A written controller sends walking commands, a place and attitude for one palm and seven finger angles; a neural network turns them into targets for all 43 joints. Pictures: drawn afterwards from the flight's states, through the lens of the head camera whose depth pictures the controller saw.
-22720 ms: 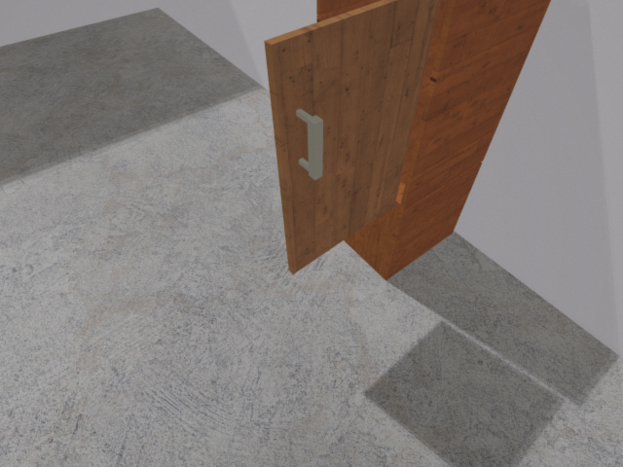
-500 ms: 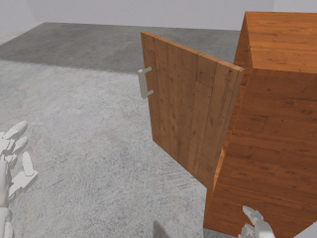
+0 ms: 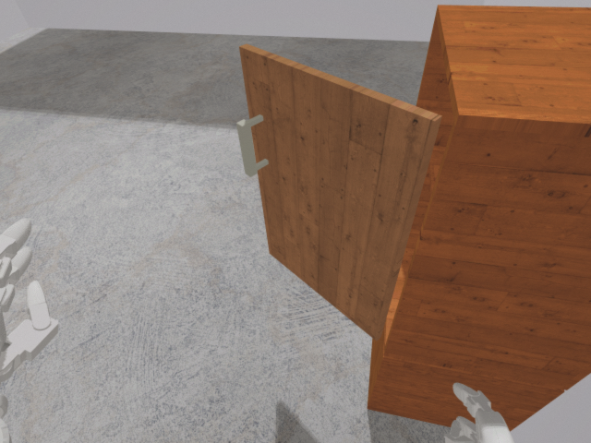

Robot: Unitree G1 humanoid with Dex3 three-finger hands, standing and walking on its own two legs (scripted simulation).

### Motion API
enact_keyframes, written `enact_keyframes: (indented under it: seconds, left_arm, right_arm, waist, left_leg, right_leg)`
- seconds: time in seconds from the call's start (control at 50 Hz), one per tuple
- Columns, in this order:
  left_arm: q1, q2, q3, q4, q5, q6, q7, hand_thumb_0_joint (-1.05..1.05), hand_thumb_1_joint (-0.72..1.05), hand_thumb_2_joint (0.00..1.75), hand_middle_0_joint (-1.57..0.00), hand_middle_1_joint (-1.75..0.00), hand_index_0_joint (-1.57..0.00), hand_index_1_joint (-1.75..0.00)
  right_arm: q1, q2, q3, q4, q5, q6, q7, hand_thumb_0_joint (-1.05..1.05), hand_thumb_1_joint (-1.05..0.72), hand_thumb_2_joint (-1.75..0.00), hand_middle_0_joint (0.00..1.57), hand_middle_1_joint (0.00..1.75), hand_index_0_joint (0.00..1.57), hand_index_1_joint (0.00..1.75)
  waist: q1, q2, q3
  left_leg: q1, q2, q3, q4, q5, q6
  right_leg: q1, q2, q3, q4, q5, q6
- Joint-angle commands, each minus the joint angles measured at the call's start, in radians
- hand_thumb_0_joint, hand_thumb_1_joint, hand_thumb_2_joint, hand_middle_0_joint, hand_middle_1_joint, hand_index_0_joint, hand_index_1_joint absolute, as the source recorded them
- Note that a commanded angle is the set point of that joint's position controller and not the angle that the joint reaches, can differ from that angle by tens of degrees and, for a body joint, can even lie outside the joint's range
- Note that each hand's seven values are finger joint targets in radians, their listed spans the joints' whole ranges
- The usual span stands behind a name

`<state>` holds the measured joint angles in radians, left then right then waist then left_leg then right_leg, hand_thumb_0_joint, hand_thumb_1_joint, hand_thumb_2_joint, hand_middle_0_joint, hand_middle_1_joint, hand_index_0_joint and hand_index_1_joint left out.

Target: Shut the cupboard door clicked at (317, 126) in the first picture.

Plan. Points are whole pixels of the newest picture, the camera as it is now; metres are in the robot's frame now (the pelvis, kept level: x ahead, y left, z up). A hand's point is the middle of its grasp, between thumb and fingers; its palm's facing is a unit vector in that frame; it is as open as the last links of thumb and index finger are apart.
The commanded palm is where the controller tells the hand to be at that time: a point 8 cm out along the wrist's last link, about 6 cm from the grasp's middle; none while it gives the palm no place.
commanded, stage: step back with the hand held close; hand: left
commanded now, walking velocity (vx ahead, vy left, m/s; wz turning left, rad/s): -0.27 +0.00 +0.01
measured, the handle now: (254, 145) +0.66 +0.15 +0.06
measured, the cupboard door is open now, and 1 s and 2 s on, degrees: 57 57 57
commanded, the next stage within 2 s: stop stepping back and stand still in 1.42 s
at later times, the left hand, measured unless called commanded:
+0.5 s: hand out of the picture +0.15 +0.31 +0.15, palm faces +0.43 -0.77 -0.47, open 7.4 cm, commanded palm +0.09 +0.34 +0.18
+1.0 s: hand out of the picture +0.08 +0.28 +0.16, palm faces +0.39 -0.79 -0.47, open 7.4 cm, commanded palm +0.02 +0.32 +0.18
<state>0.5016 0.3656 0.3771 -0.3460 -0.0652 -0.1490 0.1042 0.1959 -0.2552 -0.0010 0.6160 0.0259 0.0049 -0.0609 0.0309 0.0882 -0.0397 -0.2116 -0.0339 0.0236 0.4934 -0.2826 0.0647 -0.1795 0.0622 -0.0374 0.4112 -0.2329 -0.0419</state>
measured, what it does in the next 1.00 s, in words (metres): shifts its weight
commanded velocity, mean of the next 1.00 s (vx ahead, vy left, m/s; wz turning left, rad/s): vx -0.32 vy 0.00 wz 0.02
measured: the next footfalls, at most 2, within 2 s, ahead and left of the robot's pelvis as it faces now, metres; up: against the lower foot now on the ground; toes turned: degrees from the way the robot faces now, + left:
right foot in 1.22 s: -0.09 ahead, -0.11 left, +0.00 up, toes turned +6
left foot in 1.44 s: -0.06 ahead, +0.12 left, +0.00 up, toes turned +3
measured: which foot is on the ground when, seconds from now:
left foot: down 0.00-1.00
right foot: down 0.00-1.00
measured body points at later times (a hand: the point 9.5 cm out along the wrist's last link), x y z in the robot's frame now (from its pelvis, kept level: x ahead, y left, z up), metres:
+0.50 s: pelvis -0.06 +0.04 -0.02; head -0.06 +0.05 +0.43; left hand +0.12 +0.35 +0.17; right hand +0.10 -0.21 -0.09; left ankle -0.01 +0.07 -0.74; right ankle -0.01 -0.10 -0.74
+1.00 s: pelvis -0.12 +0.02 -0.02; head -0.10 +0.05 +0.43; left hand +0.06 +0.32 +0.18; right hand +0.05 -0.22 -0.09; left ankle -0.01 +0.07 -0.74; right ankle -0.11 -0.11 -0.74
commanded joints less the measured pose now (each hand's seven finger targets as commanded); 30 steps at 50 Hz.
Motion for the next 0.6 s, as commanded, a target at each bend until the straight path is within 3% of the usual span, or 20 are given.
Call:
enact_keyframes:
  seconds: [0.0,0.06,0.14,0.16,0.22,0.3,0.36,0.42,0.46,0.48,0.52,0.56,0.58]
  left_arm:
    - [-0.027,0.232,0.134,-0.23,-0.005,-0.065,0.032,0.0,0.9,0.9,-0.2,-0.3,-0.2,-0.3]
    - [-0.014,0.275,0.174,-0.274,-0.006,-0.06,0.039,0.0,0.9,0.9,-0.2,-0.3,-0.2,-0.3]
    - [0.025,0.261,0.177,-0.284,-0.008,-0.058,0.042,0.0,0.9,0.9,-0.2,-0.3,-0.2,-0.3]
    - [0.035,0.277,0.197,-0.283,-0.007,-0.06,0.043,0.0,0.9,0.9,-0.2,-0.3,-0.2,-0.3]
    - [0.046,0.255,0.182,-0.281,-0.004,-0.065,0.046,0.0,0.9,0.9,-0.2,-0.3,-0.2,-0.3]
    - [0.023,0.244,0.18,-0.273,0.01,-0.076,0.05,0.0,0.9,0.9,-0.2,-0.3,-0.2,-0.3]
    - [-0.02,0.26,0.201,-0.312,0.027,-0.096,0.054,0.0,0.9,0.9,-0.2,-0.3,-0.2,-0.3]
    - [-0.057,0.234,0.185,-0.334,0.038,-0.11,0.055,0.0,0.9,0.9,-0.2,-0.3,-0.2,-0.3]
    - [-0.086,0.262,0.211,-0.358,0.048,-0.12,0.054,0.0,0.9,0.9,-0.2,-0.3,-0.2,-0.3]
    - [-0.095,0.235,0.19,-0.362,0.05,-0.125,0.051,0.0,0.9,0.9,-0.2,-0.3,-0.2,-0.3]
    - [-0.078,0.234,0.2,-0.34,0.051,-0.133,0.049,0.0,0.9,0.9,-0.2,-0.3,-0.2,-0.3]
    - [-0.059,0.245,0.219,-0.327,0.05,-0.142,0.045,0.0,0.9,0.9,-0.2,-0.3,-0.2,-0.3]
    - [-0.057,0.206,0.18,-0.337,0.041,-0.147,0.04,0.0,0.9,0.9,-0.2,-0.3,-0.2,-0.3]
  right_arm:
    - [-0.111,-0.11,-0.054,-0.186,0.003,-0.022,-0.018,0.0,-0.9,-0.9,0.2,0.3,0.2,0.3]
    - [-0.114,-0.117,-0.057,-0.206,0.004,-0.004,-0.029,0.0,-0.9,-0.9,0.2,0.3,0.2,0.3]
    - [-0.098,-0.116,-0.061,-0.228,0.006,0.01,-0.031,0.0,-0.9,-0.9,0.2,0.3,0.2,0.3]
    - [-0.101,-0.122,-0.063,-0.228,0.002,0.01,-0.031,0.0,-0.9,-0.9,0.2,0.3,0.2,0.3]
    - [-0.094,-0.122,-0.062,-0.237,0.004,0.008,-0.031,0.0,-0.9,-0.9,0.2,0.3,0.2,0.3]
    - [-0.088,-0.127,-0.061,-0.24,0.004,-0.003,-0.032,0.0,-0.9,-0.9,0.2,0.3,0.2,0.3]
    - [-0.087,-0.139,-0.063,-0.242,0.0,-0.022,-0.035,0.0,-0.9,-0.9,0.2,0.3,0.2,0.3]
    - [-0.073,-0.135,-0.061,-0.241,-0.005,-0.038,-0.036,0.0,-0.9,-0.9,0.2,0.3,0.2,0.3]
    - [-0.077,-0.141,-0.064,-0.234,-0.013,-0.051,-0.035,0.0,-0.9,-0.9,0.2,0.3,0.2,0.3]
    - [-0.073,-0.135,-0.062,-0.235,-0.014,-0.056,-0.035,0.0,-0.9,-0.9,0.2,0.3,0.2,0.3]
    - [-0.065,-0.131,-0.064,-0.227,-0.017,-0.066,-0.031,0.0,-0.9,-0.9,0.2,0.3,0.2,0.3]
    - [-0.061,-0.134,-0.067,-0.22,-0.019,-0.074,-0.026,0.0,-0.9,-0.9,0.2,0.3,0.2,0.3]
    - [-0.057,-0.124,-0.061,-0.219,-0.016,-0.076,-0.023,0.0,-0.9,-0.9,0.2,0.3,0.2,0.3]
  waist:
    - [-0.024,-0.049,-0.13]
    - [-0.02,-0.033,-0.144]
    - [-0.022,-0.043,-0.145]
    - [-0.018,-0.034,-0.144]
    - [-0.023,-0.028,-0.111]
    - [-0.029,-0.036,-0.064]
    - [-0.029,0.004,-0.046]
    - [-0.032,0.032,-0.028]
    - [-0.027,0.051,-0.035]
    - [-0.031,0.055,-0.019]
    - [-0.03,0.027,-0.017]
    - [-0.029,0.004,-0.018]
    - [-0.034,-0.007,-0.017]
  left_leg:
    - [0.013,0.109,-0.09,-0.018,0.349,-0.018]
    - [-0.013,0.134,-0.113,-0.037,0.457,-0.021]
    - [-0.08,0.158,-0.134,-0.056,0.428,-0.018]
    - [-0.101,0.161,-0.14,-0.068,0.4,-0.015]
    - [-0.199,0.179,-0.165,-0.105,0.243,0.002]
    - [-0.366,0.181,-0.19,-0.146,-0.074,0.029]
    - [-0.482,0.198,-0.239,-0.206,-0.269,0.049]
    - [-0.551,0.23,-0.276,-0.25,-0.352,0.061]
    - [-0.577,0.25,-0.304,-0.277,-0.387,0.066]
    - [-0.589,0.259,-0.315,-0.288,-0.406,0.066]
    - [-0.581,0.268,-0.32,-0.278,-0.389,0.071]
    - [-0.548,0.248,-0.302,-0.244,-0.355,0.066]
    - [-0.505,0.226,-0.285,-0.222,-0.308,0.051]
  right_leg:
    - [0.031,-0.195,0.157,0.032,0.438,0.009]
    - [0.04,-0.156,0.13,0.087,0.442,0.021]
    - [0.054,-0.134,0.134,0.122,0.372,0.026]
    - [0.057,-0.131,0.134,0.125,0.349,0.027]
    - [0.068,-0.117,0.139,0.141,0.251,0.032]
    - [0.112,-0.114,0.158,0.16,0.155,0.033]
    - [0.163,-0.089,0.143,0.206,0.115,0.04]
    - [0.193,-0.062,0.115,0.279,0.107,0.05]
    - [0.217,-0.045,0.101,0.32,0.093,0.056]
    - [0.211,-0.037,0.095,0.344,0.073,0.058]
    - [0.206,-0.028,0.097,0.351,0.055,0.059]
    - [0.192,-0.031,0.11,0.3,0.075,0.052]
    - [0.157,-0.04,0.118,0.271,0.1,0.044]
